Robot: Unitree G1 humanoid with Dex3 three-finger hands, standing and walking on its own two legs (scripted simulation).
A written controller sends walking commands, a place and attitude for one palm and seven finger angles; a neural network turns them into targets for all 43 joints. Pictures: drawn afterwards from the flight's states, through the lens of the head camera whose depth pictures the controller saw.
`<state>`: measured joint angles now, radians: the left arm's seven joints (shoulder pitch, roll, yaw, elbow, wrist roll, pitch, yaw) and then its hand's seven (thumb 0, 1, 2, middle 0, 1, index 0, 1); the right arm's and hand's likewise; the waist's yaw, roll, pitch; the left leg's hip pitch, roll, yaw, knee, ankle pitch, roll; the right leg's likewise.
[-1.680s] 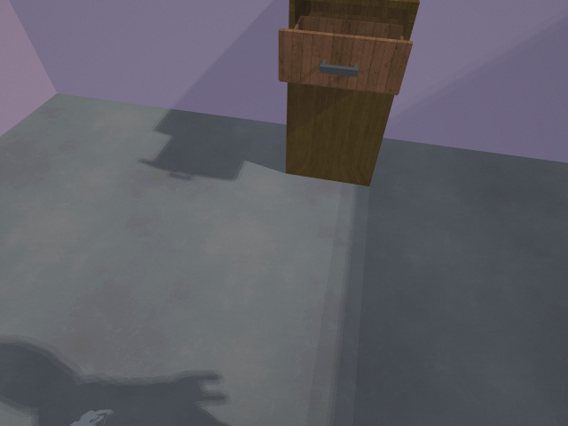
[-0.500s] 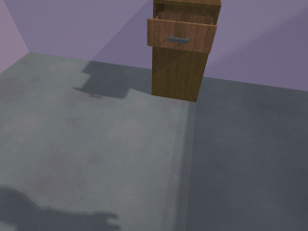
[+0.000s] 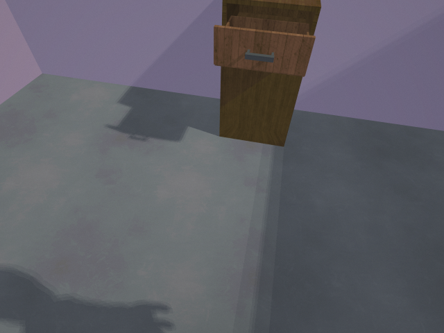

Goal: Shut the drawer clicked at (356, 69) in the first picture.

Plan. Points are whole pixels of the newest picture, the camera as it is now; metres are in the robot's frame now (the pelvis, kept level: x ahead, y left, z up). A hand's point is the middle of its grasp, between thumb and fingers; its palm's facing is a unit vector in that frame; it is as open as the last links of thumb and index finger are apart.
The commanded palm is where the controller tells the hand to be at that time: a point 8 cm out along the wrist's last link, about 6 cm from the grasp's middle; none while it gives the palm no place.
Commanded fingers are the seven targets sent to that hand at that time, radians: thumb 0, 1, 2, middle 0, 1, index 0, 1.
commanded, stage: walk to a spot facing it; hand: left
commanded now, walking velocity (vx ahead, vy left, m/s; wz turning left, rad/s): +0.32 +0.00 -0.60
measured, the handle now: (260, 55) +1.13 -0.08 -0.02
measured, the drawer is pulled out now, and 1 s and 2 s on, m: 0.28 0.28 0.28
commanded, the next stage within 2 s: turn to face it in 1.22 s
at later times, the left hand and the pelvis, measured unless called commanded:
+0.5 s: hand out of the picture +0.07 +0.13 -0.17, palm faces -0.13 -0.98 -0.17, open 7.3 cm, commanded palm none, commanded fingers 0.00 0.90 0.90 -0.20 -0.30 -0.20 -0.30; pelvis +0.10 -0.05 +0.00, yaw -12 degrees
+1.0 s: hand (186, 213) +0.45 +0.13 -0.18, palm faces -0.34 -0.92 -0.19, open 7.3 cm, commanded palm none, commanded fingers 0.00 0.90 0.90 -0.20 -0.30 -0.20 -0.30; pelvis +0.33 -0.03 -0.01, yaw -25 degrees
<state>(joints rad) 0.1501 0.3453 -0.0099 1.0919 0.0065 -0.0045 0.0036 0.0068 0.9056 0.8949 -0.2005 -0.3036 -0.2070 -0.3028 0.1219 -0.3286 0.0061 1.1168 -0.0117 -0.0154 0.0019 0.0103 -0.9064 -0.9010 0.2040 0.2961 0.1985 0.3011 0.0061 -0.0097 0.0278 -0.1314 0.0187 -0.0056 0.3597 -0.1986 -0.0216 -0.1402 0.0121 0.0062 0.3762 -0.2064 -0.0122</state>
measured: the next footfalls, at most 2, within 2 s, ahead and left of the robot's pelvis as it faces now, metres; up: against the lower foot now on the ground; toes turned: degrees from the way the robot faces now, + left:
left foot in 0.76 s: +0.41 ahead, +0.04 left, +0.00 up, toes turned -11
right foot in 1.28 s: +0.49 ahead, -0.29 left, +0.00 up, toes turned -42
